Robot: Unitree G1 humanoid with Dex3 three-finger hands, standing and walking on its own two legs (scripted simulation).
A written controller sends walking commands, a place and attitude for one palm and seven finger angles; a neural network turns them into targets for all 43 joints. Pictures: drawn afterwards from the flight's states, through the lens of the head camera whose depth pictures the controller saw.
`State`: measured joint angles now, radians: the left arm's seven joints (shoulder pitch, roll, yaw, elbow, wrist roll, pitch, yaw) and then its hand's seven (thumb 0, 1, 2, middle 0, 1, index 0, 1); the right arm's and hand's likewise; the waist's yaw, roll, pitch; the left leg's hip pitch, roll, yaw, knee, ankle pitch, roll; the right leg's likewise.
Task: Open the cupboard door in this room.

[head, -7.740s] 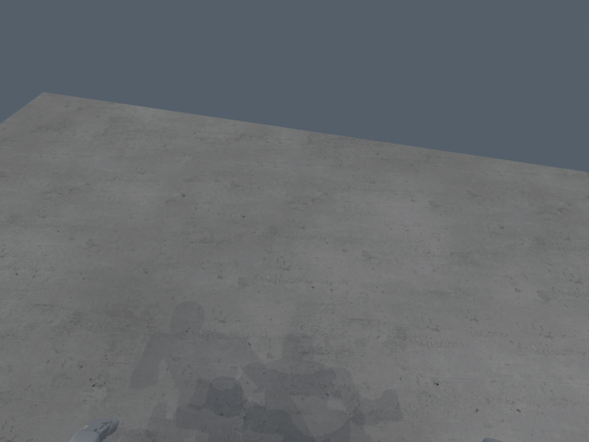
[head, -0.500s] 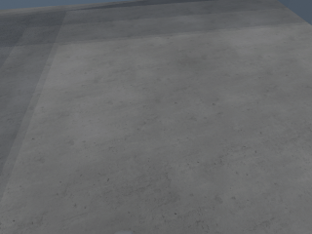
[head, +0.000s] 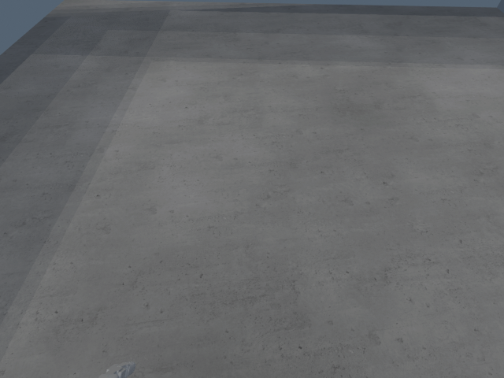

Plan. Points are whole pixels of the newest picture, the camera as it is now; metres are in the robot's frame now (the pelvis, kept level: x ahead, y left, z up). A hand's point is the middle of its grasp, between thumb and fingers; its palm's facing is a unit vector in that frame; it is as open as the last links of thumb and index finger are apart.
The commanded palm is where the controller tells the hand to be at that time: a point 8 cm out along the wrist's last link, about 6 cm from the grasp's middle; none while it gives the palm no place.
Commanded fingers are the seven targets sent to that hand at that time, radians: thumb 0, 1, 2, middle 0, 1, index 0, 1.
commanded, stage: turn or walk to find it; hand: left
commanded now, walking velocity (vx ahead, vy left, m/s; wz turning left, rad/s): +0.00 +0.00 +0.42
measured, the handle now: out of the picture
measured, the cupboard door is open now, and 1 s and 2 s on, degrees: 0 0 0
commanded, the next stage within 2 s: none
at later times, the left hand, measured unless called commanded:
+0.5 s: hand out of the picture -0.06 +0.23 -0.19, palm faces +0.27 -0.93 -0.24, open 7.4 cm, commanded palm none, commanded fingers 0.00 0.90 0.90 -0.20 -0.30 -0.20 -0.30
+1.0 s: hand out of the picture -0.07 +0.19 -0.14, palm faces +0.43 -0.86 -0.27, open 7.4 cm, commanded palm none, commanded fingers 0.00 0.90 0.90 -0.20 -0.30 -0.20 -0.30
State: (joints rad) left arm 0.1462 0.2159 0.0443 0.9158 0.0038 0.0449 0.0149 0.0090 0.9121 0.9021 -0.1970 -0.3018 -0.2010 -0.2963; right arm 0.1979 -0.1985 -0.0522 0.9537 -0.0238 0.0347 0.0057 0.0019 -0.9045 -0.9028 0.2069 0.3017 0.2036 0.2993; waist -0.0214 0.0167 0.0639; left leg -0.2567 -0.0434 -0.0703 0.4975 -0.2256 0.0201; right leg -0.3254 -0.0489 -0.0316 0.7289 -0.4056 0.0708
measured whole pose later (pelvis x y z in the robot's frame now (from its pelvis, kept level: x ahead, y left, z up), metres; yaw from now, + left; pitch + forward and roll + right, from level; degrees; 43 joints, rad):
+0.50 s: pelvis -0.04 +0.02 -0.01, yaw +14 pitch -1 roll +0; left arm 0.24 0.25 0.06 0.96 0.02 0.06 0.02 0.01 0.91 0.90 -0.20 -0.30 -0.21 -0.30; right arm 0.19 -0.22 -0.06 0.97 -0.02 0.03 0.02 0.00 -0.91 -0.90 0.20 0.30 0.20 0.30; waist 0.01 -0.05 0.09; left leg -0.28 0.01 0.06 0.63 -0.32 0.01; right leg -0.37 -0.16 -0.13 0.84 -0.48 0.06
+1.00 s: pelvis -0.07 -0.02 +0.00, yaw +25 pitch -1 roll +1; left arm 0.20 0.16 0.03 0.91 0.01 0.02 0.02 0.01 0.91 0.90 -0.20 -0.30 -0.20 -0.30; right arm 0.21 -0.25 -0.09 0.97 -0.02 0.08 0.02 0.00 -0.91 -0.90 0.20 0.30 0.20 0.30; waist -0.02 0.06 0.05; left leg -0.48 -0.04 -0.05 1.06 -0.40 -0.02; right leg -0.22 -0.06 -0.11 0.54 -0.29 -0.02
